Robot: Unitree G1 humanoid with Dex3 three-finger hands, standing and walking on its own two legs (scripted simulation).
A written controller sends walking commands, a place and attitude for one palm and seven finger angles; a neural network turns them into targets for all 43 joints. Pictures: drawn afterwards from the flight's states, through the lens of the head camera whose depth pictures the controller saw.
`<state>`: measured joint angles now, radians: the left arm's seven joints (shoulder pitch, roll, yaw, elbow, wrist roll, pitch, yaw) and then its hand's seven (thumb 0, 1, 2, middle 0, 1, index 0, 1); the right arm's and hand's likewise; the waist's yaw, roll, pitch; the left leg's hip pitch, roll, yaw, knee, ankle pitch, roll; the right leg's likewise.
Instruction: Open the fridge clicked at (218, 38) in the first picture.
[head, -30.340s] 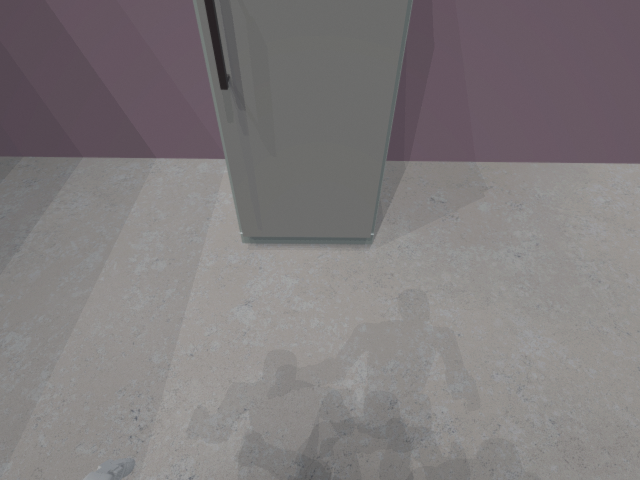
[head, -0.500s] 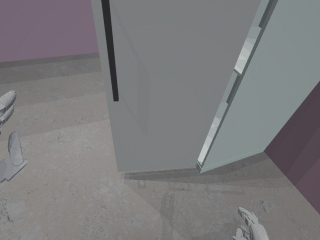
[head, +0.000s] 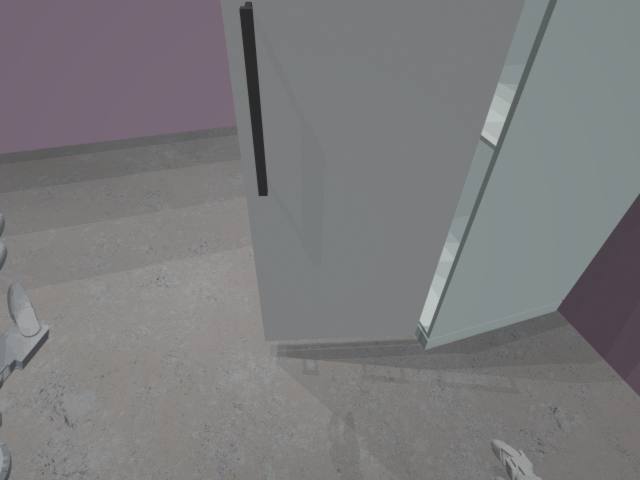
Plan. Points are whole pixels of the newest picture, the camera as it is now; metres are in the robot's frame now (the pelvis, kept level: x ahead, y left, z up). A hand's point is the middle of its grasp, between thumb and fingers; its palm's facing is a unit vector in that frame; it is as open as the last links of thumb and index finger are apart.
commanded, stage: stop stepping back and stand still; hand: left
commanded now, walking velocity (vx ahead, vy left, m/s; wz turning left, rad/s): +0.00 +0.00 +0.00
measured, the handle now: (256, 110) +0.70 +0.17 +0.16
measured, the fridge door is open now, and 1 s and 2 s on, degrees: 76 76 76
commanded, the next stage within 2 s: let the arm hang, fingers relaxed in 0.14 s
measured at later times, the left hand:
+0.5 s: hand out of the picture +0.09 +0.20 -0.14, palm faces -0.02 -0.96 -0.27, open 7.4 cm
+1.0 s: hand out of the picture +0.00 +0.26 -0.14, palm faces +0.05 -0.94 -0.35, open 7.3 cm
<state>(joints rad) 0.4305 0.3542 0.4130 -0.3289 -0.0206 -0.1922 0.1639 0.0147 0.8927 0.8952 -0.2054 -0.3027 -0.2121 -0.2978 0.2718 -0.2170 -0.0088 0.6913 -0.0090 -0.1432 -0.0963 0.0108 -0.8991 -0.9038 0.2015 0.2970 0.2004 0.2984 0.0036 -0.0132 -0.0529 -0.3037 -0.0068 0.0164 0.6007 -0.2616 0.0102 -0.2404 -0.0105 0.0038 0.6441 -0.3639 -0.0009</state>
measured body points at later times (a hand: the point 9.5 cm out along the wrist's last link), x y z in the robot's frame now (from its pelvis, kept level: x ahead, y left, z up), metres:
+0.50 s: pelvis -0.02 -0.01 +0.00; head +0.00 -0.02 +0.45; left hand +0.09 +0.25 -0.11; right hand +0.13 -0.28 -0.12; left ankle +0.03 +0.12 -0.72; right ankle -0.01 -0.11 -0.73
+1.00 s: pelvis -0.03 +0.01 +0.02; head -0.03 +0.00 +0.46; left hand -0.01 +0.31 -0.12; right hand +0.02 -0.26 -0.14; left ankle +0.02 +0.12 -0.73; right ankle -0.01 -0.11 -0.73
